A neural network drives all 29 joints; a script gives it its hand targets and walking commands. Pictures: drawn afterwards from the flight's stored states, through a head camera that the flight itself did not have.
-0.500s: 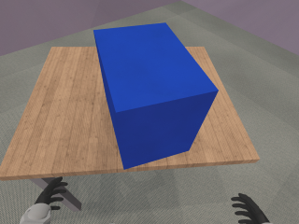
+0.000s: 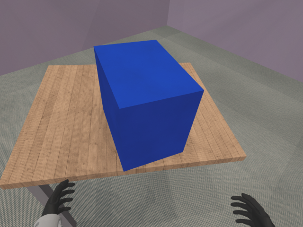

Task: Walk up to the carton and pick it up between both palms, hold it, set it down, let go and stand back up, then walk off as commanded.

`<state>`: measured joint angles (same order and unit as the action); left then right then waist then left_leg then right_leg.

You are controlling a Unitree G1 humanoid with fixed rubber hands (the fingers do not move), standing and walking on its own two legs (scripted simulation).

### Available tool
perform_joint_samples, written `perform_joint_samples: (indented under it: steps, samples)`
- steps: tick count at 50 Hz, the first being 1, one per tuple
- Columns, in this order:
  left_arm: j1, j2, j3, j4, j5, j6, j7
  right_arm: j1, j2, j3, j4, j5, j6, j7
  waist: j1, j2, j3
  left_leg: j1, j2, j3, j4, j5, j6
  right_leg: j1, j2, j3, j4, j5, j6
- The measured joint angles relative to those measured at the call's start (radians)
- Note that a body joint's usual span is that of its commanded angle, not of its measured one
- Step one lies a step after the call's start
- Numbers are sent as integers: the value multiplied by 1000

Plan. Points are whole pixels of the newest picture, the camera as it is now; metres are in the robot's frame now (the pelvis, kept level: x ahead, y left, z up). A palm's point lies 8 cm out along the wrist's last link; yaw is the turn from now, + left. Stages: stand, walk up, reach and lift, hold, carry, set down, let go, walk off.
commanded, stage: reach and lift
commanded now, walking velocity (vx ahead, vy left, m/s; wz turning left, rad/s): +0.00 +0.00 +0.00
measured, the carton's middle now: (140, 102) +0.50 +0.03 +0.06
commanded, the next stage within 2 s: none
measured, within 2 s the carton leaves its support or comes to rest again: neither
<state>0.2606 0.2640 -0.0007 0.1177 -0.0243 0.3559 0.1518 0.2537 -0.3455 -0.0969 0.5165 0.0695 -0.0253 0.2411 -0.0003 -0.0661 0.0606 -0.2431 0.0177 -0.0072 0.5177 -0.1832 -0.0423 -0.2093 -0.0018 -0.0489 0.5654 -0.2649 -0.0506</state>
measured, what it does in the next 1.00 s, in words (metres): stands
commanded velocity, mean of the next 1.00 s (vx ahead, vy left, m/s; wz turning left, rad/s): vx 0.00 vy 0.00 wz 0.00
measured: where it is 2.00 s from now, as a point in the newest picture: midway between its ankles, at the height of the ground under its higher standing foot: outside the picture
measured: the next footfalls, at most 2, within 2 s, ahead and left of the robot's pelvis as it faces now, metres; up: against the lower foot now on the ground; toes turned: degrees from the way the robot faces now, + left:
none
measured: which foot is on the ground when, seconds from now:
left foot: down 0.00-1.00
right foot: down 0.00-1.00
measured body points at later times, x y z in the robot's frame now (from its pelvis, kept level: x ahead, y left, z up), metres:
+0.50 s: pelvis +0.03 -0.02 +0.01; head +0.03 -0.02 +0.46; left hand +0.25 +0.18 +0.01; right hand +0.21 -0.32 -0.01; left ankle +0.07 +0.13 -0.73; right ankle +0.04 -0.10 -0.73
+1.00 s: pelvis +0.03 -0.03 +0.01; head +0.03 -0.02 +0.46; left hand +0.24 +0.17 +0.05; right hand +0.23 -0.30 +0.03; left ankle +0.07 +0.13 -0.73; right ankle +0.04 -0.10 -0.73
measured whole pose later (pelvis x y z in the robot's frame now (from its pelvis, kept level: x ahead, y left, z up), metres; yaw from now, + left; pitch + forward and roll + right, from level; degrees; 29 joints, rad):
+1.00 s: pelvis +0.03 -0.03 +0.01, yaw -2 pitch -2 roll +1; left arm 0.40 0.06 0.00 -0.25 -0.02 0.19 0.31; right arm 0.24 -0.45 -0.01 0.30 0.35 -0.18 0.27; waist 0.00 -0.05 0.03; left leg -0.21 0.06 -0.01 0.44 -0.19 -0.04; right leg -0.20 0.04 -0.05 0.50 -0.26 -0.07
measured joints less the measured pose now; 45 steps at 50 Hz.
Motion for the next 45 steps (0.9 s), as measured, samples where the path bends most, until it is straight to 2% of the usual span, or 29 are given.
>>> perform_joint_samples:
  steps: [5,9,12,22,30,36,45]
  samples:
    - [0,-33,0,-34,0,-6,28,0,-1,0,-6,25,8,40,0,-1,-12,2,-6,0,0,-8,1,2,-6,1,-14,1,0]
    - [0,-70,0,-41,2,-47,56,-2,-17,0,-9,43,2,79,0,5,-14,2,-3,0,0,-19,14,7,-3,1,-31,19,0]
    - [0,-97,0,-34,7,-76,63,-9,-44,-1,-9,59,-23,89,0,20,-14,2,4,0,0,-21,16,9,4,0,-37,19,0]
    - [27,-148,0,-110,7,-144,85,-19,-90,-1,-18,139,-88,79,0,32,-34,19,22,0,-45,-15,16,8,23,0,-49,0,5]
    - [110,-169,0,-189,7,-194,85,10,-94,46,-119,201,-143,38,0,34,-34,26,35,0,-74,-10,16,9,37,0,-66,-4,-11]
    - [144,-174,0,-249,7,-214,92,10,-96,80,-163,235,-162,25,0,34,-34,28,38,0,-77,-9,16,9,41,0,-66,-4,-15]
    - [144,-195,0,-353,7,-210,133,9,-99,83,-204,269,-162,25,0,28,-34,28,39,0,-77,-5,-1,9,41,1,-67,4,-15]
